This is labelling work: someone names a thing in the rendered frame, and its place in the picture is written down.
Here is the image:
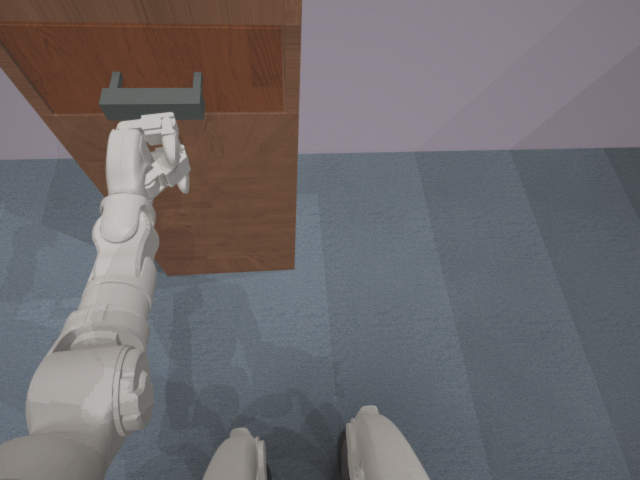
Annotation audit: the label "left robot hand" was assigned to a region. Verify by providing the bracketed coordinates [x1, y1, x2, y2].
[106, 112, 191, 205]

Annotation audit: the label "drawer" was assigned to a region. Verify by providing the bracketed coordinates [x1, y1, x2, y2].
[0, 21, 283, 113]

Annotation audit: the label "handle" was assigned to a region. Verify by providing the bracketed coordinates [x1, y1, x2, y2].
[99, 72, 205, 121]

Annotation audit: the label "robot left forearm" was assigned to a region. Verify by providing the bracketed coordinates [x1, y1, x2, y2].
[25, 193, 159, 434]

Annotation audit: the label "cabinet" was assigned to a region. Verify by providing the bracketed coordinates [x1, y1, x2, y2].
[0, 0, 302, 276]

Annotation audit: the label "robot right shin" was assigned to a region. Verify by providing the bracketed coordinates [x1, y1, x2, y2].
[348, 406, 379, 480]

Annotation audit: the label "right robot thigh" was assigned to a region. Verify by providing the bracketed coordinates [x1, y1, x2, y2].
[346, 414, 430, 480]

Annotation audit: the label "robot left upper arm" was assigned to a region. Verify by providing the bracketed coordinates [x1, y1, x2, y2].
[0, 345, 154, 480]

